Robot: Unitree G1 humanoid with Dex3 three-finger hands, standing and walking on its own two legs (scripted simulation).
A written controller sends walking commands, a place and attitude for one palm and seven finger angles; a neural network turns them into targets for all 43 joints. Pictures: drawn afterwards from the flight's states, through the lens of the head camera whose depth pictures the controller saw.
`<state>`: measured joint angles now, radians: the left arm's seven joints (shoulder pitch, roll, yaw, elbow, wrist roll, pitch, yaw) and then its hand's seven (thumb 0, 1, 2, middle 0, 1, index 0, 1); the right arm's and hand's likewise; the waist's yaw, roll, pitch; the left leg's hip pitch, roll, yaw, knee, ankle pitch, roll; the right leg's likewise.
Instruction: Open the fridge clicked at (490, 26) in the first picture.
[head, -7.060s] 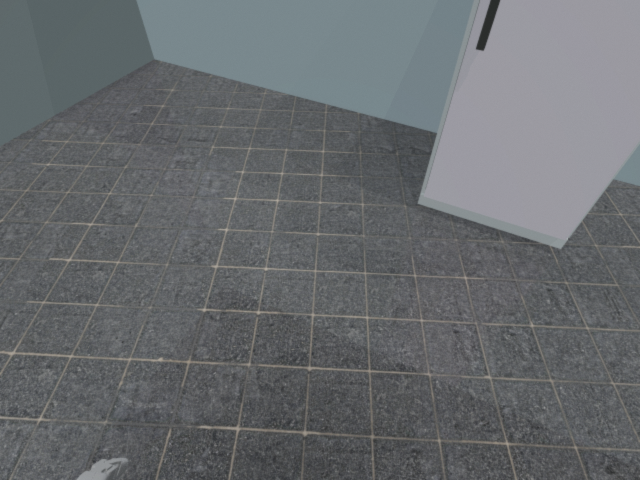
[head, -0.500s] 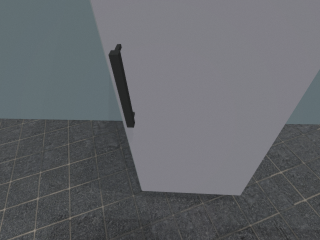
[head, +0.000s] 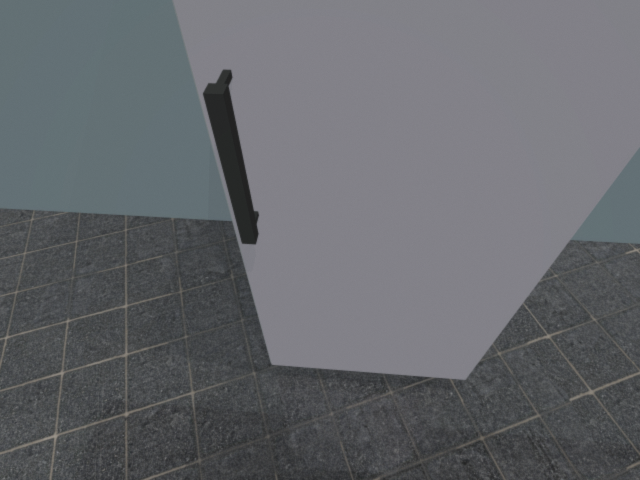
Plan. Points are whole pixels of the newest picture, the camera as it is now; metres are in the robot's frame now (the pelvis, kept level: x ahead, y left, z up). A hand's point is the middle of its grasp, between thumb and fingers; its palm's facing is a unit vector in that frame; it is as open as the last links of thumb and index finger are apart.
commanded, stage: look again from close up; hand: left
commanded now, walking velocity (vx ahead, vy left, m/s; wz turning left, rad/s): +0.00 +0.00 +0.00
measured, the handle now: (239, 168) +0.50 +0.15 +0.12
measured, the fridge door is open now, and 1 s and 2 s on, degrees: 0 0 0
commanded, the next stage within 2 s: raise the hand to about handle height in 0.30 s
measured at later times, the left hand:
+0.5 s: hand out of the picture +0.09 +0.21 -0.11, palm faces +0.23 -0.95 -0.21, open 7.3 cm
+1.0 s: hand (138, 451) +0.15 +0.22 -0.01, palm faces +0.03 -1.00 -0.06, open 9.7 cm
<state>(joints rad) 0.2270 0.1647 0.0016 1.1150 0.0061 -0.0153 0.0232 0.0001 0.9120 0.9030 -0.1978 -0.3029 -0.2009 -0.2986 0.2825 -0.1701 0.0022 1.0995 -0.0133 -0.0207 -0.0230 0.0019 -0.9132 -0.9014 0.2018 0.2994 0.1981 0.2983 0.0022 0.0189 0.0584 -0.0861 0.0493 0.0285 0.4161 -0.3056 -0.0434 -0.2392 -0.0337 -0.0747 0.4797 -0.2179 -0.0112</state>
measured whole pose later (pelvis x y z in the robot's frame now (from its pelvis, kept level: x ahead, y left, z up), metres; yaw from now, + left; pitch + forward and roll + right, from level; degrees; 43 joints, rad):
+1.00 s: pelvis -0.03 +0.03 -0.07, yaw +3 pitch +10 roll -2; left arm 0.44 0.23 0.14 -0.11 -0.24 -0.43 -0.29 0.01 0.40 0.69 -0.23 -0.63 -0.23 -0.62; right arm 0.17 -0.22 0.02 0.48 0.02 -0.24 -0.03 0.01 -0.91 -0.90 0.20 0.30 0.20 0.30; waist 0.06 0.00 -0.07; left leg -0.70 0.04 -0.04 1.11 -0.58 -0.01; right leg -0.77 -0.08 -0.11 1.02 -0.41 0.02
